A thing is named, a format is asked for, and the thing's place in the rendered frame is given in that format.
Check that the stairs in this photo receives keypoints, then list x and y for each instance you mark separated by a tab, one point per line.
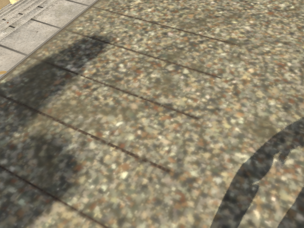
22	19

